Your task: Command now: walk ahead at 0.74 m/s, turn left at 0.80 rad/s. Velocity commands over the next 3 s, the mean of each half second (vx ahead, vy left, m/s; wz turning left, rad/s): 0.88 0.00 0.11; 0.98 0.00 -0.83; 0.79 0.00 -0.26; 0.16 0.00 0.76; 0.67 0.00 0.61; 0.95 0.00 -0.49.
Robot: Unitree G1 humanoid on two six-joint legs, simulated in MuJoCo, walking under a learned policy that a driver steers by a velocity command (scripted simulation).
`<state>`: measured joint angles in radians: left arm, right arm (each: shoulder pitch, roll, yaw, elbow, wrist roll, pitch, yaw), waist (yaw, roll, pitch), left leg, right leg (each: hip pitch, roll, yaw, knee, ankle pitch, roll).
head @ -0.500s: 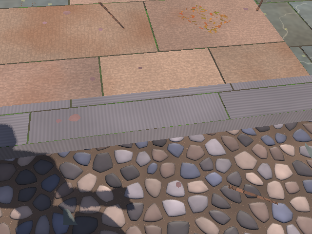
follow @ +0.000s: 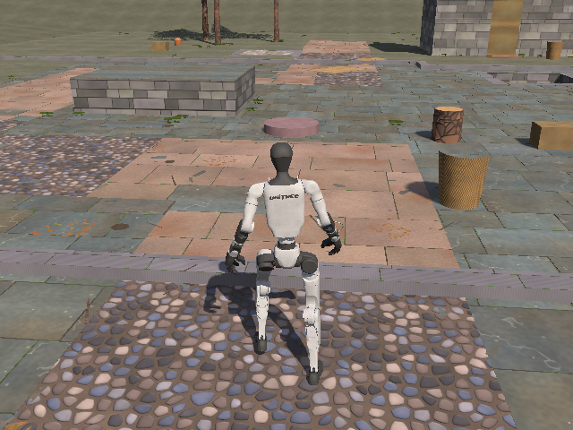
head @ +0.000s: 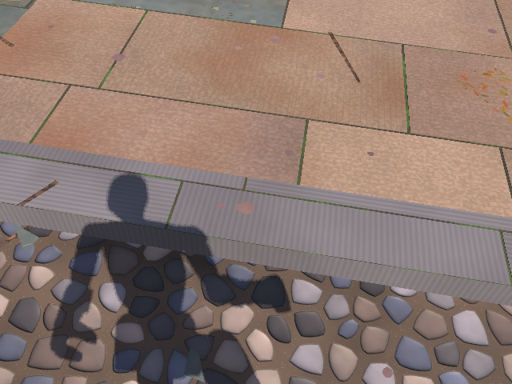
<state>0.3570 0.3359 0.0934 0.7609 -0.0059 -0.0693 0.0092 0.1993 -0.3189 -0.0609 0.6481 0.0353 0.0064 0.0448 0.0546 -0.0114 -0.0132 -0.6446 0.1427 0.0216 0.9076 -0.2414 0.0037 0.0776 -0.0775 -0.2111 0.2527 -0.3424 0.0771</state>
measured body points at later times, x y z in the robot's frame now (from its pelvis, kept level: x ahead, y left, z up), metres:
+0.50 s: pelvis +0.34 +0.15 -0.01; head +0.36 +0.17 +0.44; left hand +0.50 +0.41 -0.11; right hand +0.37 -0.11 -0.12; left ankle +0.15 +0.16 -0.73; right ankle +0.60 +0.05 -0.66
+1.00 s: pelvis +0.75 +0.21 -0.01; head +0.78 +0.18 +0.44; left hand +0.96 +0.42 -0.11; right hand +0.86 -0.10 -0.07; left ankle +0.73 +0.40 -0.73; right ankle +0.61 +0.15 -0.63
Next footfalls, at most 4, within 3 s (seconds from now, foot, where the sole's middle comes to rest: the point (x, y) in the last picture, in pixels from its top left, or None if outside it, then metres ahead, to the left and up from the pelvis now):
0.10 left None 0.18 0.17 -0.77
0.58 right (214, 338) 0.62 0.14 -0.77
0.82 left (141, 256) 0.81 0.37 -0.69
0.94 left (134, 282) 0.77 0.39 -0.77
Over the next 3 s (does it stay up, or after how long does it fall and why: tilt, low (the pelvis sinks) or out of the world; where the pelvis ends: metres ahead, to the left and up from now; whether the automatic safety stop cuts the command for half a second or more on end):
stays up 1.86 -0.04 0.10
